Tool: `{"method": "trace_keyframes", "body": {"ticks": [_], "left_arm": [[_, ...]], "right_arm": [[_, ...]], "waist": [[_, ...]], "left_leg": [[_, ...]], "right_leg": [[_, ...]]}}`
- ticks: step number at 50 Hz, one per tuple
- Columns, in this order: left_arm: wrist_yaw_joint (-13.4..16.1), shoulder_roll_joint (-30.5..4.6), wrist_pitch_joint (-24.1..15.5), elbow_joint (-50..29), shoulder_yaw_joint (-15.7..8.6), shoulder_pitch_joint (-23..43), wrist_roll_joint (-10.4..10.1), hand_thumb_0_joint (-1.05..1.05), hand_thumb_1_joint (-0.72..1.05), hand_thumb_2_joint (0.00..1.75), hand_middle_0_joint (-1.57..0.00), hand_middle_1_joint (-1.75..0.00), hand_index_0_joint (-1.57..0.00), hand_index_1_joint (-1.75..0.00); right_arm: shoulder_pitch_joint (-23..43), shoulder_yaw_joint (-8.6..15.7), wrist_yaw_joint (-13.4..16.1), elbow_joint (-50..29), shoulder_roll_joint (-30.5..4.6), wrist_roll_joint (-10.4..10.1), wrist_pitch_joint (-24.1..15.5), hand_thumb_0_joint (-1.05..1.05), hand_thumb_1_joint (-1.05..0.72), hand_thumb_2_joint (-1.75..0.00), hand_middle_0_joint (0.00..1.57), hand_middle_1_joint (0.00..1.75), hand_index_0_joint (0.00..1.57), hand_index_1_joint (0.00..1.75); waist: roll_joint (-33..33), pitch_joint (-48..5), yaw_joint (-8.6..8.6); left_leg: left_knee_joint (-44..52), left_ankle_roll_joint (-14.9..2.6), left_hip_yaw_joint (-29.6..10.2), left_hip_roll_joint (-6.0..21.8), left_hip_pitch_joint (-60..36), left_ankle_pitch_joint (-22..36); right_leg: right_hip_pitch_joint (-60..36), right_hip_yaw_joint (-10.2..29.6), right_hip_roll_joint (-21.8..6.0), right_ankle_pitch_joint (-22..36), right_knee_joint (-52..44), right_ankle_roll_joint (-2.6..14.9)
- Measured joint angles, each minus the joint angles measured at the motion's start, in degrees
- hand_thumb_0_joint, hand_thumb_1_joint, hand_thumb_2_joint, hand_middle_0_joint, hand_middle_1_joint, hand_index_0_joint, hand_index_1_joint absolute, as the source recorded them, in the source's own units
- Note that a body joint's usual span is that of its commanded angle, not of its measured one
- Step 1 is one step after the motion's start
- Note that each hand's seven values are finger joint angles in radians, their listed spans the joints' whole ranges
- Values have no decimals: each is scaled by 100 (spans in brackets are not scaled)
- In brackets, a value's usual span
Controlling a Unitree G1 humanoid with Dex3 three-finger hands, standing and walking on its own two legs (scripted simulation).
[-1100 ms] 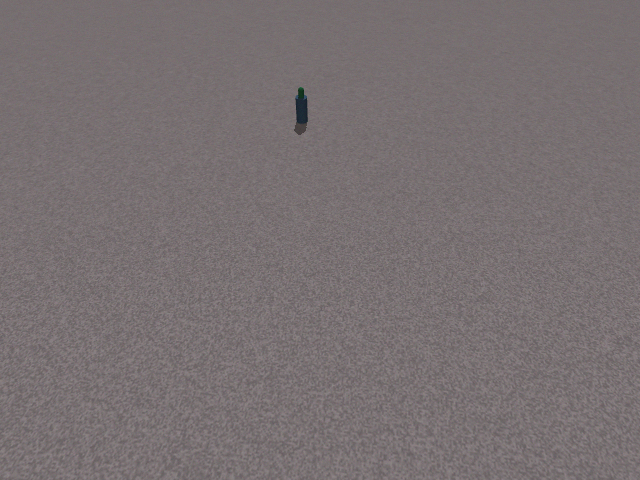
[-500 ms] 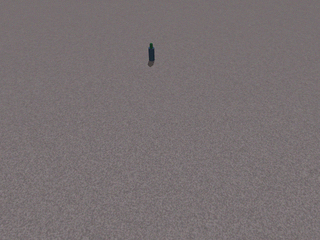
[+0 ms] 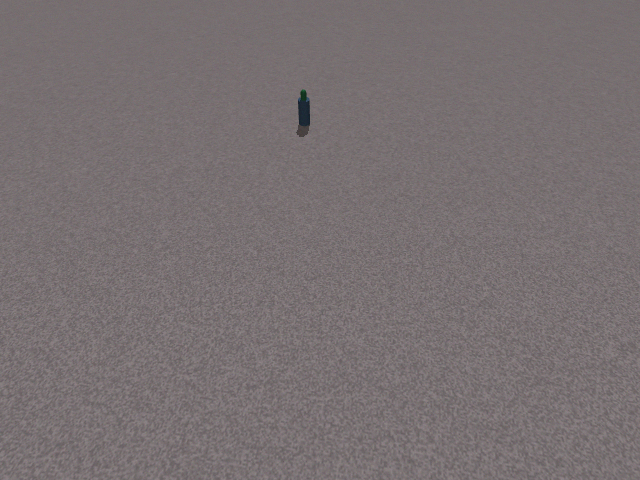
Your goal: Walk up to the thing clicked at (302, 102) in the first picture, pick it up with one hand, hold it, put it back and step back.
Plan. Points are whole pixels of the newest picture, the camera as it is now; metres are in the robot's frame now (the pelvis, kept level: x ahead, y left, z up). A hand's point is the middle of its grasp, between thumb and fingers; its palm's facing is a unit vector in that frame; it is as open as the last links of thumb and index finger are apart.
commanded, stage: stand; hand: left
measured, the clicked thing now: (303, 107) +2.24 +0.10 -0.68
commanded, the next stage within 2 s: walk up in 0.02 s
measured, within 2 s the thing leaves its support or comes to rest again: neither
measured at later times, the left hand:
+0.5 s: hand out of the picture +0.18 +0.22 -0.12, palm faces +0.00 -0.90 -0.43, open 7.4 cm
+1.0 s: hand (227, 274) +0.55 +0.20 -0.14, palm faces -0.08 -0.94 -0.34, open 7.4 cm
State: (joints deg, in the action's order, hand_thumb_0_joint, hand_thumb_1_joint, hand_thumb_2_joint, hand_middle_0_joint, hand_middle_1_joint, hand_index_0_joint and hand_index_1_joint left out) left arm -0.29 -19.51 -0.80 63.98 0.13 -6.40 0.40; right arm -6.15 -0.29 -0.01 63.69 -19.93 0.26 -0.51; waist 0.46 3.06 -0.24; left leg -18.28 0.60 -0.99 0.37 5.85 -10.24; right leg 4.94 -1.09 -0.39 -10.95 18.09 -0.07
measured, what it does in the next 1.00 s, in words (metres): walks ahead: right foot, then left foot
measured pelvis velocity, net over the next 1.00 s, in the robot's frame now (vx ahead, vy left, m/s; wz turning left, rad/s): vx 0.45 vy -0.07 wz -0.04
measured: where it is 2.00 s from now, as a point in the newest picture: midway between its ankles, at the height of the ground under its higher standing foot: (358, 272)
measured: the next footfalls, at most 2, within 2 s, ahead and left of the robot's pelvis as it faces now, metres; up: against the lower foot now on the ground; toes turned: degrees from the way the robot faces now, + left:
right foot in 0.30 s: +0.13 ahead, -0.17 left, +0.00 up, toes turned -9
left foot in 0.76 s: +0.48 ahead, +0.06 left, +0.00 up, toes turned +3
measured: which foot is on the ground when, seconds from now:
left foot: down 0.00-0.32, up 0.34-0.74, down 0.76-1.00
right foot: down 0.00-0.12, up 0.14-0.28, down 0.30-0.80, up 0.82-1.00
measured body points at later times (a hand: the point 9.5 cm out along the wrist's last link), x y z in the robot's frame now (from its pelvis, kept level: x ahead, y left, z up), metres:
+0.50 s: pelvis +0.13 -0.07 +0.00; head +0.11 -0.09 +0.44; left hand +0.18 +0.27 -0.10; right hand +0.19 -0.41 -0.13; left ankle +0.16 +0.07 -0.68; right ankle +0.09 -0.16 -0.75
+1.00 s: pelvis +0.45 -0.07 -0.01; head +0.46 -0.06 +0.44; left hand +0.55 +0.25 -0.12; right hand +0.51 -0.38 -0.11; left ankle +0.44 +0.05 -0.75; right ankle +0.47 -0.23 -0.68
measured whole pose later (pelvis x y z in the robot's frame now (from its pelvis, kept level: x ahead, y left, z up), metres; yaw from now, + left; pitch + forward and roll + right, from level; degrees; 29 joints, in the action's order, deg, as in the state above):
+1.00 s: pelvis +0.45 -0.07 -0.01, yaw -2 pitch -3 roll +1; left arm -4.0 -24.5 -4.1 51.8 -1.6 -13.5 -1.5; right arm -14.5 3.6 -3.2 51.3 -21.6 -0.1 -4.7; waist -2.1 3.3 1.1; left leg -23.7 -0.8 5.4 1.0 6.8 -14.3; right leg 28.2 4.1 -4.4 -16.7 58.8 1.0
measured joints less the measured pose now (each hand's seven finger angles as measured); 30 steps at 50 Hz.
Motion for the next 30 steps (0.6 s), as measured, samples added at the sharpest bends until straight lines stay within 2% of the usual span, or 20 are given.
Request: {"method": "trace_keyframes", "body": {"ticks": [2,4,6,7,9,12,14,16,17,18,19,21,23,26,30], "left_arm": [[-67,-4,3,-57,-63,-45,35,0,91,90,-20,-30,-20,-30],[-236,-62,-34,-200,-196,-221,112,0,91,90,-20,-30,-20,-30],[-345,-162,-55,-298,-301,-387,156,0,90,89,-20,-30,-20,-30],[-376,-224,-61,-332,-346,-431,162,0,90,89,-20,-30,-20,-30],[-413,-350,-50,-381,-412,-463,167,0,90,90,-20,-30,-20,-30],[-485,-562,-27,-373,-446,-474,175,0,91,90,-20,-30,-20,-30],[-543,-627,-65,-405,-449,-443,148,1,91,90,-20,-30,-20,-30],[-554,-638,-219,-499,-470,-454,114,1,91,90,-20,-30,-20,-30],[-532,-652,-327,-565,-494,-487,122,0,91,90,-20,-30,-20,-30],[-486,-645,-402,-625,-524,-526,141,0,91,90,-20,-30,-20,-30],[-442,-619,-429,-664,-536,-569,154,0,91,90,-20,-30,-20,-30],[-393,-561,-422,-710,-505,-700,132,0,91,90,-20,-30,-20,-30],[-355,-511,-443,-708,-454,-881,79,0,91,90,-20,-30,-20,-30],[-328,-456,-455,-634,-394,-1078,11,0,90,90,-20,-30,-20,-30],[-328,-424,-450,-625,-357,-1218,9,0,90,90,-20,-30,-20,-30]], "right_arm": [[-50,64,-54,-45,1,29,-9,1,-91,-90,21,30,21,30],[-224,208,-200,-177,-34,108,-85,1,-91,-90,21,30,21,30],[-395,323,-296,-293,-113,148,-152,1,-90,-90,21,30,21,30],[-446,379,-322,-341,-157,158,-187,1,-90,-90,21,30,21,30],[-477,489,-351,-424,-242,177,-255,1,-90,-90,21,30,21,30],[-576,591,-373,-544,-277,175,-306,1,-90,-90,21,30,21,30],[-684,624,-405,-559,-369,178,-276,1,-90,-90,21,30,21,30],[-755,661,-421,-491,-517,182,-173,1,-90,-90,21,30,21,30],[-783,671,-409,-442,-575,185,-113,1,-90,-90,21,30,21,30],[-799,673,-384,-380,-600,176,-42,1,-90,-90,21,30,21,30],[-812,663,-365,-334,-601,164,21,1,-90,-90,21,30,21,30],[-801,610,-388,-299,-592,124,32,1,-91,-90,20,30,20,30],[-699,552,-442,-344,-590,82,-45,1,-91,-90,20,30,20,30],[-525,513,-527,-537,-594,42,-168,1,-91,-90,20,30,20,30],[-383,483,-631,-737,-559,32,-130,1,-91,-90,20,30,20,30]], "waist": [[-5,-34,-8],[-29,-200,-45],[-71,-395,-64],[-98,-432,-75],[-102,-367,-91],[-185,-278,19],[-118,-241,116],[61,-202,112],[155,-222,82],[218,-269,37],[245,-318,-10],[254,-371,-114],[272,-356,-188],[341,-256,-210],[348,-143,-182]], "left_leg": [[-142,-58,15,0,74,-220],[-578,-195,69,-10,267,-964],[-826,-274,130,-42,401,-1317],[-860,-284,175,-54,426,-1232],[-755,-238,284,-6,338,-623],[-508,-121,400,32,35,-630],[-379,-85,370,120,-170,-715],[-709,-129,337,315,-233,-1054],[-1306,-209,284,417,-63,-1435],[-2089,-216,105,384,236,-1742],[-2819,-199,-70,254,556,-1799],[-3755,-200,-160,34,1110,-1535],[-4060,-192,-168,-34,1587,-1084],[-3866,-144,-307,53,2203,-368],[-2940,16,-316,269,2671,237]], "right_leg": [[72,7,2,-184,126,29],[326,61,3,-977,657,135],[574,117,-26,-1541,1124,209],[690,131,-55,-1591,1327,233],[935,59,-100,-1576,1786,191],[1300,74,-217,-1735,2093,113],[1391,63,-291,-1544,1845,118],[1211,-177,-302,-552,1511,36],[1118,-295,-234,-206,1455,18],[1067,-374,-167,-322,1522,57],[953,-435,-132,-478,1493,99],[570,-487,-90,-572,1144,178],[138,-478,-27,-474,642,189],[-399,-495,96,-409,83,184],[-970,-611,212,-580,-343,188]]}}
